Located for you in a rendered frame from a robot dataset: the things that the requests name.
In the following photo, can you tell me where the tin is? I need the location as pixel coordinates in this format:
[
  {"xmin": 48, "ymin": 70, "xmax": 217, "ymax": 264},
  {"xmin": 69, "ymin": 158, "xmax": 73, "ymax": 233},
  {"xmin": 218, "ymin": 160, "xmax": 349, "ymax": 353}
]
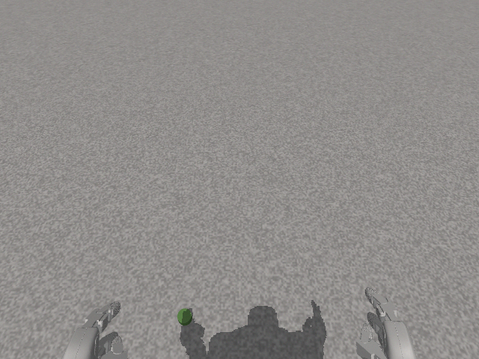
[{"xmin": 177, "ymin": 308, "xmax": 192, "ymax": 325}]

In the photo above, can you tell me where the left robot hand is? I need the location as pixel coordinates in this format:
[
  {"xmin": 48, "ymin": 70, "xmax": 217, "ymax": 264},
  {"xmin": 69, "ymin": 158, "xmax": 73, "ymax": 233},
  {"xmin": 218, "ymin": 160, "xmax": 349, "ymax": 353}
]
[{"xmin": 62, "ymin": 301, "xmax": 128, "ymax": 359}]

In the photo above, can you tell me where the right robot hand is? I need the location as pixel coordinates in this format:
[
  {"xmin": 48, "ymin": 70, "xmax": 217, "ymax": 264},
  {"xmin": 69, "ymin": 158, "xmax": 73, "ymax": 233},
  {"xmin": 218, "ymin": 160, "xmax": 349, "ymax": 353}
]
[{"xmin": 356, "ymin": 287, "xmax": 417, "ymax": 359}]

